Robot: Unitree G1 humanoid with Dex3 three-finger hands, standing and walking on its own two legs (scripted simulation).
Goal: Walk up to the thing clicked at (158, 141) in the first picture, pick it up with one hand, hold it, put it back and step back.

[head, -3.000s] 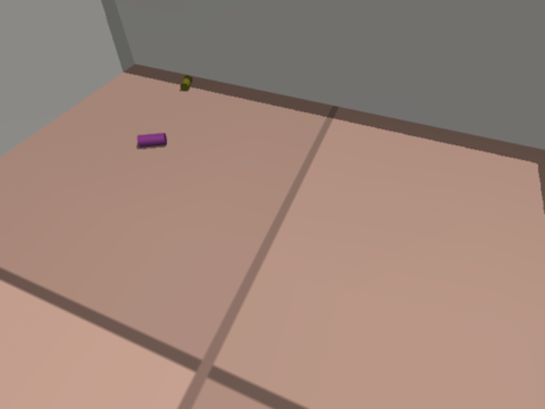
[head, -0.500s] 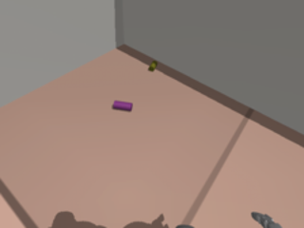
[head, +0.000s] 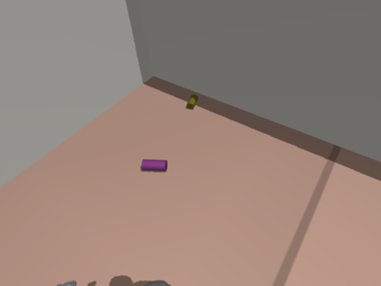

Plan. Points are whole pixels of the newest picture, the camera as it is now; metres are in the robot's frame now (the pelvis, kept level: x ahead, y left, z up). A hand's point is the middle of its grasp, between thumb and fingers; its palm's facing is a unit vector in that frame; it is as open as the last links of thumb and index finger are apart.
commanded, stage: walk up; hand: left
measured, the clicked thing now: (154, 165) +0.96 +0.28 -0.73
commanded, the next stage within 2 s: none
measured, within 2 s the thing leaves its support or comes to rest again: neither
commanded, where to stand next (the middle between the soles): +0.62 +0.03 m, yaw +1 degrees
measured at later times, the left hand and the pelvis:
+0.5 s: hand (82, 256) +0.24 +0.31 -0.15, palm faces -0.05 -0.95 -0.32, open 7.4 cm; pelvis +0.20 +0.04 +0.00, yaw +0 degrees
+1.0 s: hand (109, 187) +0.43 +0.26 -0.12, palm faces -0.02 -0.92 -0.40, open 7.4 cm; pelvis +0.37 -0.01 +0.00, yaw +0 degrees
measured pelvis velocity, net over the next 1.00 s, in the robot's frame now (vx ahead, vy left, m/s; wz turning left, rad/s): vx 0.37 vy -0.01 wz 0.00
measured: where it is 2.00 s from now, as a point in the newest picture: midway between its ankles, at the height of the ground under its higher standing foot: (198, 218)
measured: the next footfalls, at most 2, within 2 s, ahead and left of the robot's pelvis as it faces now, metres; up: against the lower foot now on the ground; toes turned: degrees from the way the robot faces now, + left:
left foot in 0.26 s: +0.27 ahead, +0.15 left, +0.00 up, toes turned +7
right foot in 0.72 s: +0.43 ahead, -0.13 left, +0.00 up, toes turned -6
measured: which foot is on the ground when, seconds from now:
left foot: up 0.00-0.24, down 0.26-0.74, up 0.76-1.00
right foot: down 0.00-0.30, up 0.32-0.70, down 0.72-1.00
